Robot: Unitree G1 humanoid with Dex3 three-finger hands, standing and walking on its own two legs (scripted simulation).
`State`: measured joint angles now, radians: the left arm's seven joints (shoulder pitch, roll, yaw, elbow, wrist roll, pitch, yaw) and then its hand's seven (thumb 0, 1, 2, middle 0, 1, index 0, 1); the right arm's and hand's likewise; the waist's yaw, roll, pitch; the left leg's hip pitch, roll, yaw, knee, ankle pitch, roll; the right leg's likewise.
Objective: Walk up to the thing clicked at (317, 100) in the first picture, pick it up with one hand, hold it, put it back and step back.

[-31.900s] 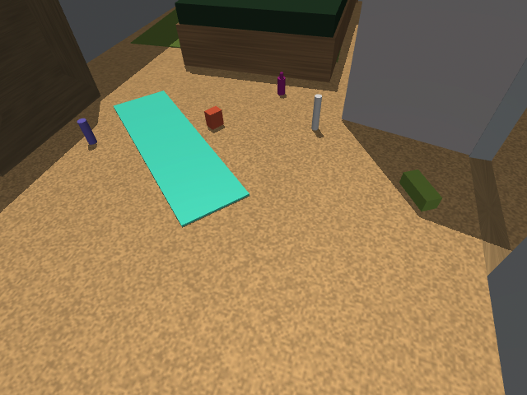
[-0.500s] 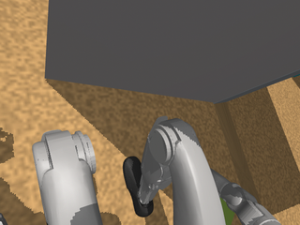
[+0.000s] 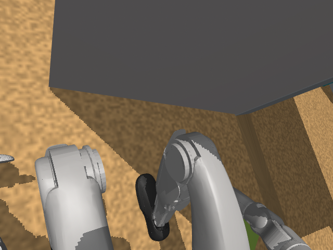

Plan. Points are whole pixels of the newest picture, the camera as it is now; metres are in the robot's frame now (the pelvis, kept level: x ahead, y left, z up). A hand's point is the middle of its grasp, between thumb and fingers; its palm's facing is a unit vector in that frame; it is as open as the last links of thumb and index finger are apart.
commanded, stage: withdraw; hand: left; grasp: from the side
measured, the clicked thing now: out of the picture +0.37 +0.33 -0.16
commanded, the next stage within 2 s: rise in 0.30 s
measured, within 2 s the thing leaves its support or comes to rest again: neither
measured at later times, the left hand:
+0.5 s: hand out of the picture +0.33 +0.40 -0.05, palm faces +0.47 -0.87 -0.13, open 17.6 cm
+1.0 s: hand out of the picture +0.24 +0.36 +0.11, palm faces +0.35 -0.79 -0.49, open 17.0 cm
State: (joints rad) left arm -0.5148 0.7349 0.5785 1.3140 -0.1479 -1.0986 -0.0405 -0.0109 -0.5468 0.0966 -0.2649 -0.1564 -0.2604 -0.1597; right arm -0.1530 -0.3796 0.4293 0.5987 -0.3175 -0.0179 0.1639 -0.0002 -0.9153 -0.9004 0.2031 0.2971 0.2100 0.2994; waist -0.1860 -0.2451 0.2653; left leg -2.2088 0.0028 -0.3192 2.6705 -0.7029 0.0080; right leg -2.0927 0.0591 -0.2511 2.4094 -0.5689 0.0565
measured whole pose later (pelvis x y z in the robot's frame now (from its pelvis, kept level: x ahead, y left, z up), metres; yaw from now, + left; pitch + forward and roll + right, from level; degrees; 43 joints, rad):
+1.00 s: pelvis +0.03 -0.01 +0.21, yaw +11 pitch +32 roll -4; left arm -0.05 0.46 0.34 0.45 0.01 -0.01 0.05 -0.01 -0.46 0.11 -0.07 -0.07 -0.07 -0.08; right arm 0.07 -0.27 0.00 0.56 0.06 0.09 -0.03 0.01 -0.90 -0.90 0.20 0.30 0.21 0.30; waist -0.01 0.01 -0.13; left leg -1.81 0.02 -0.06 1.91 -0.66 0.00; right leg -1.79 0.01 -0.05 1.85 -0.62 0.01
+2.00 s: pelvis +0.10 +0.00 +0.44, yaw +15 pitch +7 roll -2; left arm 0.47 0.21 -0.01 0.01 -0.02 0.27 0.15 -0.01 -0.55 0.06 -0.05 -0.06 -0.05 -0.06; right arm 0.27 -0.21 0.04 0.48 0.02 -0.11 -0.19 0.01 -0.90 -0.90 0.20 0.30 0.21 0.30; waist -0.02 0.04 -0.10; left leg -0.63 0.02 -0.04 0.97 -0.47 -0.01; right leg -0.61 0.01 -0.05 0.92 -0.44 0.00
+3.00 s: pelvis +0.10 +0.00 +0.44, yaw +14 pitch +7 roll -2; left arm 0.46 0.20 -0.01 0.02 -0.02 0.26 0.13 -0.01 -0.57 0.05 -0.05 -0.06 -0.05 -0.06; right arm 0.28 -0.21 0.04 0.50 0.02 -0.12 -0.18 0.01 -0.90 -0.90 0.20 0.30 0.21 0.30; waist -0.02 0.03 -0.10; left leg -0.61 0.02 -0.04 0.95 -0.46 -0.01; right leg -0.59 0.01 -0.04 0.90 -0.43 0.00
